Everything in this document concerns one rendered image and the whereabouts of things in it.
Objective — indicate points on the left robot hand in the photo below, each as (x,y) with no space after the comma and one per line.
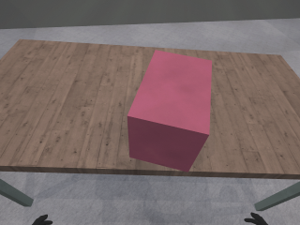
(41,221)

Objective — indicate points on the right robot hand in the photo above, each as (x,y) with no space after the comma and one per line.
(258,220)

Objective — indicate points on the table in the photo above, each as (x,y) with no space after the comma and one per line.
(64,109)

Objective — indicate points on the carton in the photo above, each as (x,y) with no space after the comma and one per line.
(169,119)

